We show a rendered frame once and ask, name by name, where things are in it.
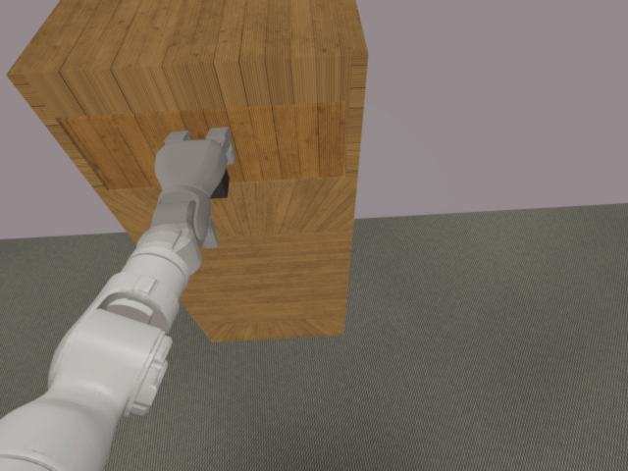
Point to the robot left hand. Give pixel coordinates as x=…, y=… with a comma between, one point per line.
x=198, y=163

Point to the handle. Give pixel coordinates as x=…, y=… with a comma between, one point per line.
x=221, y=190

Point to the cabinet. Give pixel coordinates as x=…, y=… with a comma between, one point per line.
x=281, y=267

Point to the robot left forearm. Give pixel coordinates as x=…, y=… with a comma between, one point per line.
x=149, y=287

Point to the robot left upper arm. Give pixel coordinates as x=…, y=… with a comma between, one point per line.
x=112, y=368

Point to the drawer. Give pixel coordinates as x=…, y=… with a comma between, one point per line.
x=275, y=142

